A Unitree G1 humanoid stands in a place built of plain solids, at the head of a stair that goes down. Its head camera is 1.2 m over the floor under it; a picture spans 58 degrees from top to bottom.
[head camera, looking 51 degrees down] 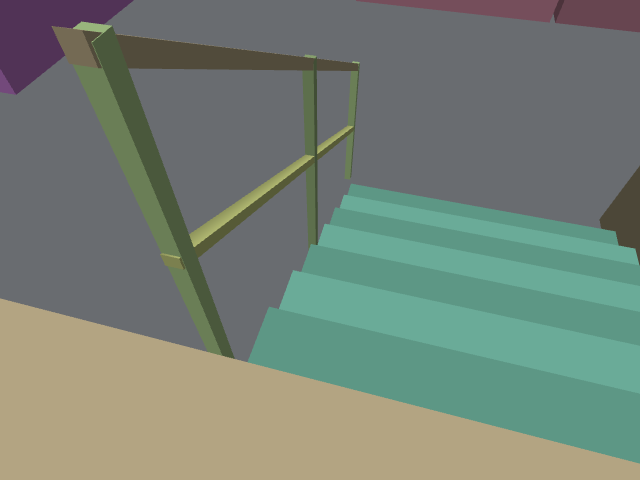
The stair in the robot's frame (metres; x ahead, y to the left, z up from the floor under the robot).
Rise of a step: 0.15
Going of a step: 0.27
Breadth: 1.84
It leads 15 degrees to the right of straight ahead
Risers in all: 8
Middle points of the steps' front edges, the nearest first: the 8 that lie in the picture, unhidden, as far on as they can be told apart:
0.29 -0.64 0.00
0.56 -0.71 -0.15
0.82 -0.78 -0.30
1.08 -0.85 -0.45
1.35 -0.91 -0.60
1.61 -0.98 -0.75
1.87 -1.05 -0.90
2.14 -1.12 -1.05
